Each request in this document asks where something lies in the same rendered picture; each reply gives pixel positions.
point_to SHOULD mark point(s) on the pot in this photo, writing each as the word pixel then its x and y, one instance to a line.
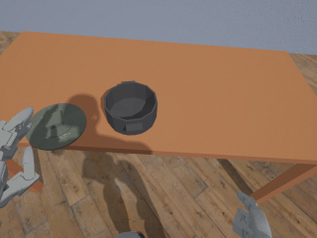
pixel 131 108

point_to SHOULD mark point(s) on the lid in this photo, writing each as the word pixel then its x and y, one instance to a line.
pixel 60 137

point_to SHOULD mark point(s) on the table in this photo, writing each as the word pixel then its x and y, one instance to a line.
pixel 214 102

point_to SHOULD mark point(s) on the robot left hand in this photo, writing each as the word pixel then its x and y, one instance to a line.
pixel 11 133

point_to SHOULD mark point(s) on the knob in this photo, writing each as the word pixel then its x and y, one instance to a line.
pixel 53 120

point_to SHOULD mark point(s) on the robot right hand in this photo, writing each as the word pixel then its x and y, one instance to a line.
pixel 254 223

